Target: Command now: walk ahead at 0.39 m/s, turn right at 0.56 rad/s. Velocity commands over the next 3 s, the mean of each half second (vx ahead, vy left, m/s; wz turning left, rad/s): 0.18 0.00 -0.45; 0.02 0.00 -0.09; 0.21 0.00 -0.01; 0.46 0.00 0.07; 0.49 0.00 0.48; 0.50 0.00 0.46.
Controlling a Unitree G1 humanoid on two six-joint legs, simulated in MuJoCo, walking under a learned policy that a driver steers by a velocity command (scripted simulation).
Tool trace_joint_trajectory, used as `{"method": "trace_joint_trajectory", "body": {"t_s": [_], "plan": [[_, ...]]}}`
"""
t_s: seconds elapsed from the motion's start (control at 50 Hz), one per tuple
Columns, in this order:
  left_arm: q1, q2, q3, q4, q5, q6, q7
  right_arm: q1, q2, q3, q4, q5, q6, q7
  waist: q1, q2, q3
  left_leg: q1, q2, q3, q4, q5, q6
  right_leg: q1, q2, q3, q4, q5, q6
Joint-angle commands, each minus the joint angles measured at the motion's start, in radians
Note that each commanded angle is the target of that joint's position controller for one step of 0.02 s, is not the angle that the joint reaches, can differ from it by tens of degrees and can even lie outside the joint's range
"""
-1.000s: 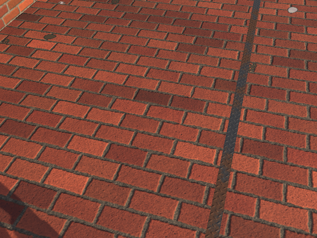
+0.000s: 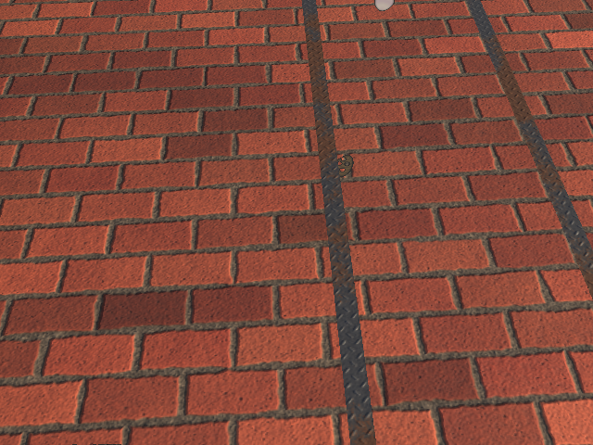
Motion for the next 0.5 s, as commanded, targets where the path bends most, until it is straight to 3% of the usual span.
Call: {"method": "trace_joint_trajectory", "body": {"t_s": [0.02,0.04,0.06,0.08,0.12,0.16,0.22,0.28,0.32,0.36,0.38,0.4,0.42,0.44,0.46,0.48,0.5], "plan": [[0.269,0.208,0.060,-0.022,0.023,-0.019,0.015,-0.113,-0.138,-0.013,-0.162,0.041,-0.088,0.020,0.140,-0.071,-0.304,-0.691,-0.043,-0.237,0.493,0.002,0.032,0.815,-0.348,0.669,-0.313,0.281,-0.270],[0.201,0.176,0.053,-0.032,0.013,-0.024,0.015,-0.113,-0.131,-0.011,-0.157,0.028,-0.092,0.012,0.089,0.014,-0.218,-0.649,0.001,-0.231,0.407,0.076,0.034,0.660,-0.295,0.522,-0.297,0.441,-0.228],[0.139,0.146,0.045,-0.047,0.006,-0.020,0.020,-0.105,-0.141,-0.021,-0.145,0.002,-0.084,0.003,0.051,0.035,-0.162,-0.595,0.030,-0.220,0.334,0.112,0.023,0.526,-0.256,0.424,-0.302,0.521,-0.196],[0.109,0.130,0.038,-0.065,0.017,-0.017,0.026,-0.090,-0.149,-0.027,-0.146,-0.006,-0.067,0.001,0.020,0.018,-0.148,-0.521,0.043,-0.224,0.304,0.136,0.014,0.427,-0.232,0.379,-0.322,0.580,-0.186],[0.098,0.151,0.043,-0.074,0.021,-0.014,0.034,-0.062,-0.117,-0.024,-0.153,-0.014,-0.037,-0.002,-0.010,0.010,-0.140,-0.467,0.031,-0.206,0.214,0.173,-0.016,0.326,-0.200,0.324,-0.340,0.681,-0.183],[0.113,0.181,0.053,-0.071,0.018,-0.008,0.047,-0.084,-0.090,-0.015,-0.168,-0.019,-0.023,-0.008,-0.010,-0.015,-0.144,-0.458,-0.001,-0.187,0.082,0.243,-0.042,0.284,-0.162,0.274,-0.329,0.744,-0.168],[0.126,0.184,0.055,-0.069,0.002,0.022,0.070,-0.161,-0.077,-0.005,-0.192,-0.017,-0.017,-0.006,0.018,-0.066,-0.180,-0.408,-0.047,-0.183,-0.124,0.411,-0.059,0.270,-0.111,0.245,-0.287,0.667,-0.109],[0.147,0.172,0.048,-0.064,0.005,0.043,0.082,-0.223,-0.085,-0.002,-0.205,-0.007,-0.015,0.009,0.052,-0.091,-0.194,-0.375,-0.067,-0.191,-0.263,0.514,-0.056,0.299,-0.117,0.280,-0.255,0.526,-0.072],[0.162,0.157,0.041,-0.057,0.011,0.048,0.084,-0.241,-0.099,-0.007,-0.211,-0.009,-0.019,0.017,0.063,-0.100,-0.185,-0.371,-0.064,-0.206,-0.313,0.495,-0.042,0.337,-0.144,0.330,-0.216,0.476,-0.067],[0.152,0.143,0.032,-0.056,0.017,0.046,0.085,-0.223,-0.122,-0.017,-0.210,-0.016,-0.030,0.022,0.049,-0.113,-0.171,-0.344,-0.060,-0.212,-0.377,0.461,-0.007,0.369,-0.163,0.386,-0.158,0.437,-0.058],[0.130,0.133,0.027,-0.058,0.015,0.044,0.086,-0.195,-0.121,-0.019,-0.203,-0.021,-0.038,0.022,0.021,-0.113,-0.164,-0.290,-0.057,-0.201,-0.458,0.523,0.020,0.366,-0.146,0.390,-0.114,0.406,-0.038],[0.141,0.111,0.019,-0.060,0.021,0.038,0.084,-0.175,-0.139,-0.022,-0.204,-0.035,-0.049,0.019,0.012,-0.080,-0.180,-0.182,-0.008,-0.234,-0.519,0.741,0.058,0.338,-0.093,0.375,-0.051,0.341,0.000],[0.191,0.077,0.007,-0.069,0.043,0.027,0.082,-0.155,-0.191,-0.027,-0.215,-0.056,-0.051,0.011,0.039,0.050,-0.250,-0.008,0.144,-0.369,-0.470,1.136,0.133,0.248,-0.006,0.306,0.094,0.103,0.046],[0.290,0.069,0.002,-0.057,0.028,0.027,0.083,-0.116,-0.172,-0.024,-0.195,-0.069,-0.037,0.010,0.063,0.260,-0.318,0.143,0.313,-0.589,-0.473,1.296,0.320,0.089,0.089,0.245,0.278,-0.416,0.112],[0.293,0.138,0.013,-0.042,0.028,0.038,0.081,-0.098,-0.098,-0.004,-0.188,-0.033,-0.027,0.015,0.046,0.215,-0.334,0.132,0.352,-0.685,-0.502,1.119,0.362,0.047,0.050,0.260,0.383,-0.552,0.152],[0.234,0.173,0.026,-0.042,0.017,0.056,0.083,-0.116,-0.088,0.001,-0.190,-0.016,-0.020,0.019,0.027,0.149,-0.282,0.098,0.308,-0.638,-0.514,0.932,0.333,0.012,0.029,0.254,0.458,-0.516,0.175],[0.197,0.164,0.028,-0.036,0.014,0.076,0.089,-0.139,-0.096,0.001,-0.190,-0.016,-0.010,0.021,0.027,0.107,-0.243,0.050,0.262,-0.583,-0.533,0.779,0.295,-0.004,0.015,0.235,0.487,-0.470,0.191]]}}
Next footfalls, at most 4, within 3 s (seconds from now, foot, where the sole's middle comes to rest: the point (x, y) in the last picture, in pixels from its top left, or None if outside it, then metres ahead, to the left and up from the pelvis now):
0.40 left None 0.35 0.10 -0.75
0.70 right None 0.21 -0.13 -0.75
1.80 right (411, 346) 0.64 -0.24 -0.75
2.38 left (324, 232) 0.98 -0.05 -0.75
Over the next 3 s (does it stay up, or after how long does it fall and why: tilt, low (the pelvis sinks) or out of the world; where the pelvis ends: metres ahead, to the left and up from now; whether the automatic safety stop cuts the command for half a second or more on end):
stays up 1.18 -0.14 0.02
